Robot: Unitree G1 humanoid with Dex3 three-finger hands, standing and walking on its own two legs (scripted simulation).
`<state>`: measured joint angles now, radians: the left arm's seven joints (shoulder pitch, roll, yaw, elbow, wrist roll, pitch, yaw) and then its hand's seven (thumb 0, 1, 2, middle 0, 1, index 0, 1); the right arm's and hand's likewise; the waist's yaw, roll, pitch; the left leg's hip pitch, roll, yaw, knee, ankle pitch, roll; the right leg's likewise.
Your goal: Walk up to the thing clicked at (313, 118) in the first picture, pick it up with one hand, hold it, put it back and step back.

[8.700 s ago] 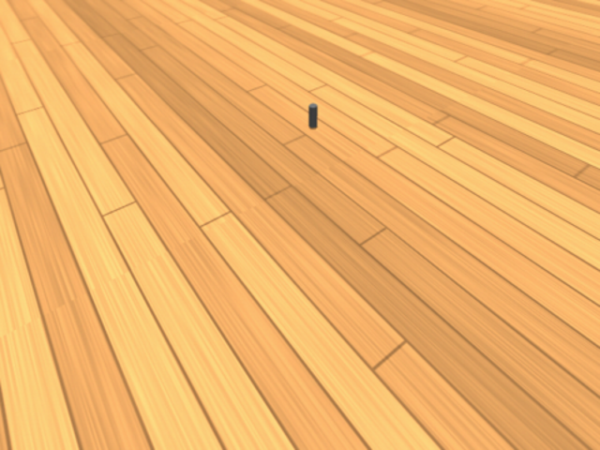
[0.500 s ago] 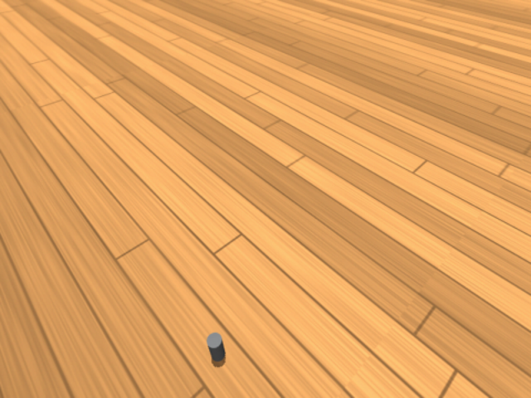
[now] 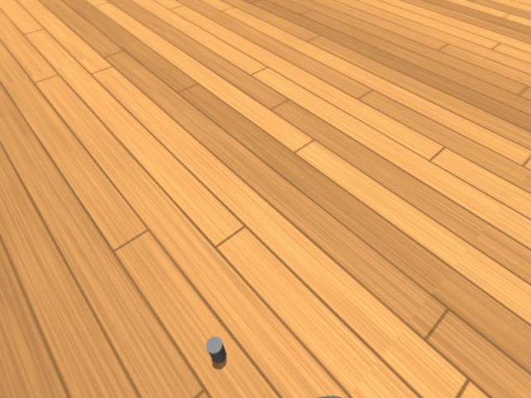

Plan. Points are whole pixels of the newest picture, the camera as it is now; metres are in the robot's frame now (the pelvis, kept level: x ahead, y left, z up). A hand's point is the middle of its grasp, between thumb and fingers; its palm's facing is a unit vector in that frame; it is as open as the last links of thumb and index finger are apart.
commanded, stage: walk up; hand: left
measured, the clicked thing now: (216, 350) +0.36 +0.18 -0.70
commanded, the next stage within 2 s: none
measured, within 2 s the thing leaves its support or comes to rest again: neither
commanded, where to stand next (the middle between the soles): +0.01 +0.00 m, yaw -3 degrees
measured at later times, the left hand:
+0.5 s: hand out of the picture +0.12 +0.23 -0.15, palm faces +0.04 -0.89 -0.45, open 7.4 cm
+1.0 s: hand out of the picture -0.07 +0.25 -0.14, palm faces -0.02 -0.91 -0.41, open 7.4 cm
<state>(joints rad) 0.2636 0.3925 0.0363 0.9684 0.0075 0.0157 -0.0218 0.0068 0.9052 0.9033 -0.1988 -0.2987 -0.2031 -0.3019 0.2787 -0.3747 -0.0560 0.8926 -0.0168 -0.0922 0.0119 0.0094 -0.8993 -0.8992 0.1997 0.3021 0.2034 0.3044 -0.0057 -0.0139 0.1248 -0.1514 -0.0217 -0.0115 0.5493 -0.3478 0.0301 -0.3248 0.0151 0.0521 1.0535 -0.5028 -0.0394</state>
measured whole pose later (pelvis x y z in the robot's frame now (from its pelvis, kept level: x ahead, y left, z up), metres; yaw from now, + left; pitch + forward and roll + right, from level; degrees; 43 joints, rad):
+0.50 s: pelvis -0.02 -0.03 -0.03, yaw +5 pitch -3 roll +1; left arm 0.05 0.34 0.03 0.75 0.05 0.03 0.04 0.00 0.90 0.90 -0.20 -0.30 -0.21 -0.30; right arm 0.19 -0.43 -0.07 0.81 -0.01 0.10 0.01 0.01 -0.90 -0.90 0.20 0.30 0.20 0.30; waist 0.00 0.05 0.22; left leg -0.41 -0.05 -0.10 1.13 -0.55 -0.02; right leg -0.55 -0.08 -0.08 0.65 -0.05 -0.04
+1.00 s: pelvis -0.08 -0.03 +0.00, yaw -1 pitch -3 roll -1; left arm 0.41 0.39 0.06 0.89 0.04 -0.05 -0.03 0.01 0.90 0.90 -0.20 -0.30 -0.21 -0.30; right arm 0.30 -0.43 -0.07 0.83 -0.04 0.02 0.04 0.01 -0.90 -0.90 0.20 0.30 0.20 0.30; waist 0.03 0.06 0.05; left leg -0.40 0.01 -0.05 0.94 -0.46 0.04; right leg -0.12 0.05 -0.02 0.55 -0.38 -0.05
